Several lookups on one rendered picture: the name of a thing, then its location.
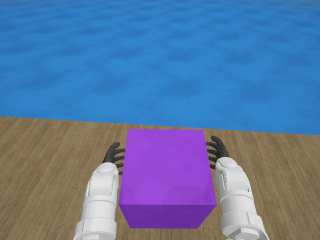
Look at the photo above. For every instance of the carton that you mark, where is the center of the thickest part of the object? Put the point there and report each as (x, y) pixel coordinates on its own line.
(166, 180)

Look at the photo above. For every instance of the robot right forearm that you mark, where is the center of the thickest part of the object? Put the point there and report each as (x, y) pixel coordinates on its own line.
(239, 217)

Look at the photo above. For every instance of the left robot hand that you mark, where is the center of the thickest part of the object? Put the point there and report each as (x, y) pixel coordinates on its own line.
(109, 158)

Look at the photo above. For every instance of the robot left forearm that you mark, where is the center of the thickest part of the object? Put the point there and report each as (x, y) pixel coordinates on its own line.
(99, 206)

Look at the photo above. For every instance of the right robot hand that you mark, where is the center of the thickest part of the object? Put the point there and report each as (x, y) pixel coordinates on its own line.
(219, 152)

